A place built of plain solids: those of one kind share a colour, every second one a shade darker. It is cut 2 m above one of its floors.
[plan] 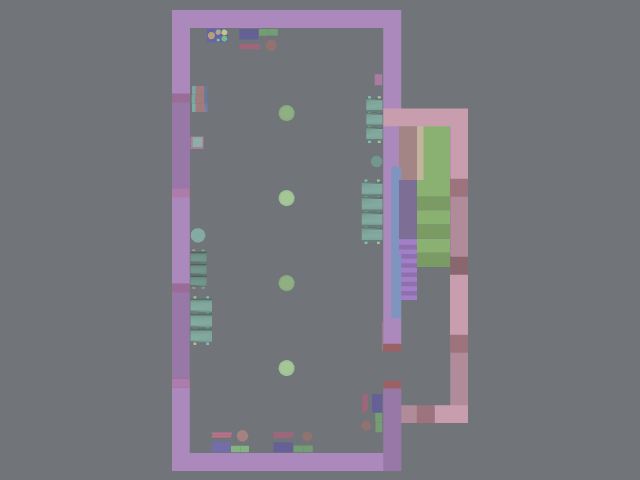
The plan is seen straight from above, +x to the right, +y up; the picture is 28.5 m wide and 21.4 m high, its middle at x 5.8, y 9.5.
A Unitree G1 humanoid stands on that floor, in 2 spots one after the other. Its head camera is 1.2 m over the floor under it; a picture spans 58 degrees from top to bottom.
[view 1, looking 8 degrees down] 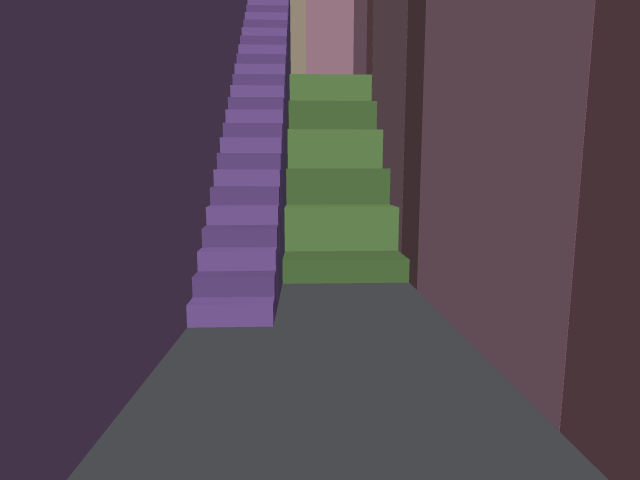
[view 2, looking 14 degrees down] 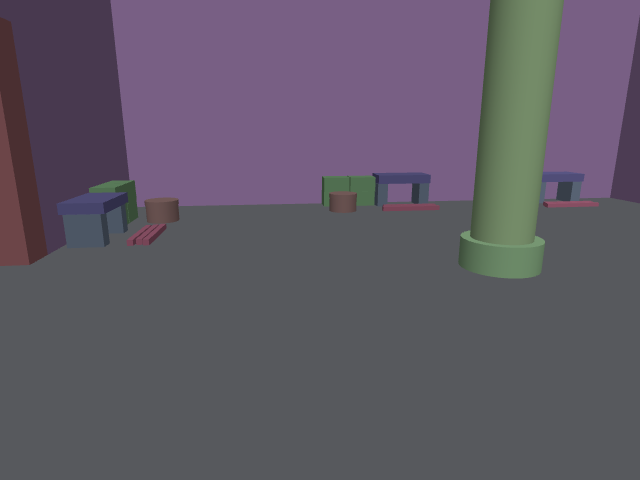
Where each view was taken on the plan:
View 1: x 10.38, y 3.39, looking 88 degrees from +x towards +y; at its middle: floor_terrace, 5.60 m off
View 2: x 6.41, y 7.38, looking -97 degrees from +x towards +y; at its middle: ground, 4.96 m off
